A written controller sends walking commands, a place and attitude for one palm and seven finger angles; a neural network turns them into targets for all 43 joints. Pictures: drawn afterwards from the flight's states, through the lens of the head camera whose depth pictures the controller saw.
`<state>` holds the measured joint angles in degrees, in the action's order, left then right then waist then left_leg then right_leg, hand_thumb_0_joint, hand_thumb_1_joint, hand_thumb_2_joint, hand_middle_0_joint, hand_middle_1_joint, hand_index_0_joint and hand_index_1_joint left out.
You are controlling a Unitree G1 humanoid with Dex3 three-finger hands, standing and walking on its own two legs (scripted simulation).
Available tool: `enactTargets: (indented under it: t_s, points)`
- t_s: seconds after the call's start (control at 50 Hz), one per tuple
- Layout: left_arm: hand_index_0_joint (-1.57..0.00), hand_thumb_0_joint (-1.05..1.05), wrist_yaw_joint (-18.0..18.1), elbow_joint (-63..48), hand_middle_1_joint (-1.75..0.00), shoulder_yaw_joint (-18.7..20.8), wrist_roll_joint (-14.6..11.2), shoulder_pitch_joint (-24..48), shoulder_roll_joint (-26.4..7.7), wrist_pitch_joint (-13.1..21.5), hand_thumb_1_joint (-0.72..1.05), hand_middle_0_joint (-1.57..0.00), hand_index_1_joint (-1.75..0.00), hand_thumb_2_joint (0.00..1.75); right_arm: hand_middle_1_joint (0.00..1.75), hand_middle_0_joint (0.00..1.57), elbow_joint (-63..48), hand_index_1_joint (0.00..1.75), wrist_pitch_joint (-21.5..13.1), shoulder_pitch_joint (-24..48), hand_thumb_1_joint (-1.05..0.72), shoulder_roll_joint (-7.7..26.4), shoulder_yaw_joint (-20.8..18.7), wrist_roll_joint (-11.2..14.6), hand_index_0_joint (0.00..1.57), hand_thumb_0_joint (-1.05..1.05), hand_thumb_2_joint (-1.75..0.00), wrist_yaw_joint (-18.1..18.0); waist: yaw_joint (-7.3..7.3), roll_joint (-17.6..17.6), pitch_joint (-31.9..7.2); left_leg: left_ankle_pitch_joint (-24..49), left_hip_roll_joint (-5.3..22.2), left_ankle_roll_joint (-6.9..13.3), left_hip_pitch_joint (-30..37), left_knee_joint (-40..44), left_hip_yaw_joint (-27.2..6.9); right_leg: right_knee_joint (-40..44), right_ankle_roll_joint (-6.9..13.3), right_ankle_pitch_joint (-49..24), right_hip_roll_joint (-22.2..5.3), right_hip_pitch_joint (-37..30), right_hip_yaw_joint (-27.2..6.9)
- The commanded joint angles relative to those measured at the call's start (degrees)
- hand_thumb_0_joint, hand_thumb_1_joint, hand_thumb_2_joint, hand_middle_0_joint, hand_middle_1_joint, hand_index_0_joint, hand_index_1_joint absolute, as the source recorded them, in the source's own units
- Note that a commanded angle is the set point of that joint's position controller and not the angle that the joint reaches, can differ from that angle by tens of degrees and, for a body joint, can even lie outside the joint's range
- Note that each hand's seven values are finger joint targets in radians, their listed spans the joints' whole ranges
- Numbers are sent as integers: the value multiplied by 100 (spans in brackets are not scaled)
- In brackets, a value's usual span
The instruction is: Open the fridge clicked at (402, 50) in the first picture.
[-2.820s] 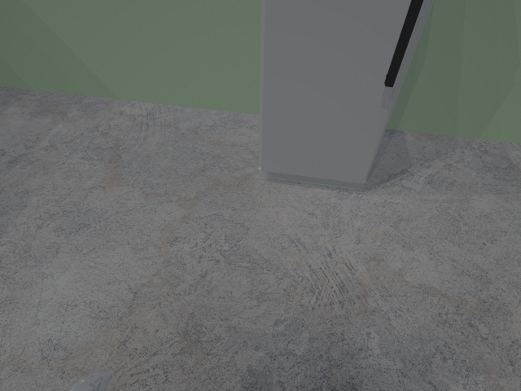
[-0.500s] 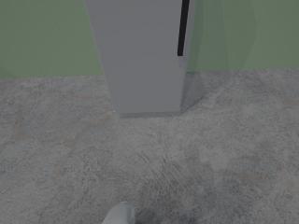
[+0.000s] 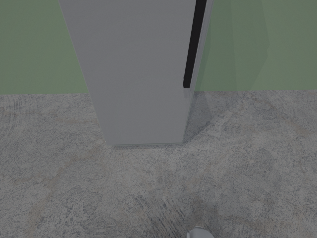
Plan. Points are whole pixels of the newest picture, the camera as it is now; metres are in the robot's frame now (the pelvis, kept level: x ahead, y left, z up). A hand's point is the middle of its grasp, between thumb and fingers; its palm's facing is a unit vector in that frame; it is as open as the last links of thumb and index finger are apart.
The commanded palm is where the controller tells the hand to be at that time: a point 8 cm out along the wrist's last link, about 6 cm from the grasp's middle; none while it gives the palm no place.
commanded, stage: take the last steps up to it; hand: right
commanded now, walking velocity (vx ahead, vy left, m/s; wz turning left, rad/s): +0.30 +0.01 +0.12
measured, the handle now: (192, 41) +0.79 -0.10 +0.10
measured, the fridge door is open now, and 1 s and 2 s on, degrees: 0 0 0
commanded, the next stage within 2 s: come to a stop and stand still in 0.64 s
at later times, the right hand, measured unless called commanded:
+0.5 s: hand (226, 206) +0.25 -0.21 -0.16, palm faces -0.07 +0.98 -0.21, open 7.3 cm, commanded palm none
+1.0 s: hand (205, 196) +0.29 -0.15 -0.19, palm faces +0.01 +0.99 -0.15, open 7.3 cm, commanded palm none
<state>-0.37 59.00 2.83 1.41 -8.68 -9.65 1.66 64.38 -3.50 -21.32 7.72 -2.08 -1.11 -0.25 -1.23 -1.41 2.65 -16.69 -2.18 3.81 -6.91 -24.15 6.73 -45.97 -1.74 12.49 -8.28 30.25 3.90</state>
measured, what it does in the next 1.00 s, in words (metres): walks ahead: right foot, then left foot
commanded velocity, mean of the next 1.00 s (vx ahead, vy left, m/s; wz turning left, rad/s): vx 0.10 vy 0.01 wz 0.03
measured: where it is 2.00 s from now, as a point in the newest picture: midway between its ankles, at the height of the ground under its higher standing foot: outside the picture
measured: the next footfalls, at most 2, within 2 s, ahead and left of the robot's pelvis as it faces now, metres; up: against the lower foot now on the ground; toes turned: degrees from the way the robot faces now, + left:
right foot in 0.12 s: +0.16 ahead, -0.14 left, +0.00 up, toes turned -8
left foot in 0.58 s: +0.29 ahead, +0.12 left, +0.00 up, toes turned +14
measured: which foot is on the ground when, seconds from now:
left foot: down 0.00-0.12, up 0.14-0.56, down 0.58-0.98, up 1.00-1.00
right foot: up 0.00-0.10, down 0.12-0.58, up 0.60-0.94, down 0.96-1.00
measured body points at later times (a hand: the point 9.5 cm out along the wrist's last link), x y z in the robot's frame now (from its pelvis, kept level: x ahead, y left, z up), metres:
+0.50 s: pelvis +0.16 -0.02 +0.00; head +0.18 -0.02 +0.45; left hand +0.10 +0.20 -0.15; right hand +0.25 -0.26 -0.14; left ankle +0.23 +0.12 -0.71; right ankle +0.13 -0.13 -0.74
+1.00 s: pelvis +0.28 +0.01 -0.01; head +0.30 +0.00 +0.44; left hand +0.31 +0.25 -0.16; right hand +0.29 -0.20 -0.18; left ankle +0.25 +0.11 -0.74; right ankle +0.34 -0.09 -0.74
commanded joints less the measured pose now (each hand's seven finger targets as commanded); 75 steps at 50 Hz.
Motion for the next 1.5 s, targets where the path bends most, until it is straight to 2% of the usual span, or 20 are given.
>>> enactTargets:
  t_s: [0.0,0.06,0.1,0.12,0.2,0.46,0.52,0.54,0.56,0.58,0.72,0.86,0.92,0.96,1.0,1.14,1.28,1.3,1.34,1.48]
  points:
    - [-20,0,-52,-262,-30,-24,-24,172,-68,146,90,-20,-30,90,30,20,-87,30,-84,-547,-90,807,-151,-14,20,0,-90,-65,-133,862,103,2450,1483,590,87,676,-1181,763,71,164,237,-415,291]
    - [-20,0,31,5,-30,46,-7,-517,-295,227,90,-20,-30,90,30,20,-56,30,-46,-503,-90,761,-160,27,20,0,-90,-76,237,534,-225,2782,1199,350,-130,-406,-935,1831,155,-235,468,-1917,495]
    - [-20,0,134,377,-30,278,81,-1960,-1245,296,90,-20,-30,90,30,20,-220,30,-66,-613,-90,304,-86,95,20,0,-90,-37,684,-1425,-1142,-526,240,-198,-2283,-3252,-43,2337,1059,-1663,-1651,-4467,-1915]
    - [-20,0,156,434,-30,245,25,-2188,-1246,209,90,-20,-30,90,30,20,-345,30,-83,-295,-90,445,-89,28,20,0,-90,-67,766,-1169,-991,-1732,257,-174,-2690,-4270,-359,2763,1403,-1727,-2079,-4237,-2255]
    - [-20,0,182,170,-30,35,-1,-1024,-400,252,90,-20,-30,90,30,20,-285,30,130,35,-90,296,-170,-64,20,0,-90,33,235,-391,441,-474,898,-265,-2613,-4497,-668,3558,1044,-16,-1379,-1963,-1118]
    - [-20,0,153,313,-30,159,55,-1448,-632,177,90,-20,-30,90,30,20,-791,30,247,1120,-90,311,-159,-55,20,0,-90,120,296,-623,439,161,752,-390,-1917,-1392,7,3310,1027,-809,-964,-2316,-106]
    - [-20,0,152,335,-30,140,39,-1367,-659,121,90,-20,-30,90,30,20,-556,30,164,456,-90,468,-204,-67,20,0,-90,106,-63,-232,-43,600,441,-295,-494,-450,240,2265,745,-837,-686,-2097,147]
    - [-20,0,121,355,-30,109,-15,-1391,-535,142,90,-20,-30,90,30,20,-365,30,88,-110,-90,760,-265,-85,20,0,-90,73,-338,294,-431,761,725,-168,553,-140,-172,1237,540,-746,-374,-1630,449]
    - [-20,0,66,243,-30,21,-70,-1498,-155,160,90,-20,-30,90,30,20,-213,30,17,-673,-90,1377,-383,-107,20,0,-90,-4,-486,1837,-856,1065,2107,255,1575,310,-1887,-314,270,939,262,-355,909]
    - [-20,0,84,88,-30,3,-66,-1306,-244,97,90,-20,-30,90,30,20,-188,30,33,-945,-90,1605,-383,2,20,0,-90,-26,-510,1863,-909,1448,2700,703,1498,829,-2785,-1424,225,2325,546,130,348]
    - [-20,0,78,421,-30,17,-1,-1487,107,-100,90,-20,-30,90,30,20,-430,30,-42,448,-90,562,-104,2,20,0,-90,-117,303,735,-3,2330,1801,408,-568,1071,-576,-1367,24,590,73,-359,-60]
    - [-20,0,158,338,-30,-108,-117,-1000,78,-168,90,-20,-30,90,30,20,-381,30,141,412,-90,770,-86,4,20,0,-90,-203,116,920,-218,4018,1672,422,-187,339,-418,908,-89,237,397,-1192,71]
    - [-20,0,192,289,-30,-33,-102,-1055,-213,-180,90,-20,-30,90,30,20,-374,30,271,402,-90,742,-107,46,20,0,-90,-242,217,710,-213,3037,1464,101,-640,-216,-366,1907,19,-1539,255,-2071,-47]
    - [-20,0,234,218,-30,45,-75,-1154,-698,-133,90,-20,-30,90,30,20,-470,30,374,130,-90,464,-72,47,20,0,-90,-279,140,-589,-370,813,830,-384,-885,-724,-56,2061,579,-4204,-769,-2459,-815]
    - [-20,0,296,153,-30,44,-64,-826,-752,-161,90,-20,-30,90,30,20,-429,30,462,74,-90,420,-44,64,20,0,-90,-291,92,-1375,-318,-1276,535,-498,-862,-1694,-119,2646,1083,-4319,-1088,-2118,-1212]
    - [-20,0,338,-165,-30,181,-28,-372,-913,-231,90,-20,-30,90,30,20,-538,30,593,278,-90,445,-135,-2,20,0,-90,-200,184,-487,-765,-1359,462,-528,-1551,-3192,-629,2626,1342,-2737,-1077,-2368,-1091]
    - [-20,0,175,-160,-30,216,1,-130,-825,-296,90,-20,-30,90,30,20,-343,30,506,-373,-90,310,-87,-7,20,0,-90,-143,-38,-629,-621,-369,335,-414,124,-268,-124,3106,669,1261,-468,-1141,-875]
    - [-20,0,147,-168,-30,200,-31,-100,-650,-329,90,-20,-30,90,30,20,-258,30,479,-592,-90,467,-99,-50,20,0,-90,-151,-104,-162,-422,-341,502,-372,323,431,-339,2767,377,1672,-72,-783,-545]
    - [-20,0,71,-367,-30,87,-64,16,-168,-425,90,-20,-30,90,30,20,-516,30,451,15,-90,1138,-133,-85,20,0,-90,-185,3,1750,487,-3145,2169,281,-1337,2176,-2522,1115,-45,1339,630,-449,36]
    - [-20,0,-8,42,-30,75,-10,-649,-311,-288,90,-20,-30,90,30,20,-634,30,205,346,-90,957,-123,-21,20,0,-90,-148,88,714,564,-487,1699,178,-739,1486,-1414,22,0,413,539,-481,-137]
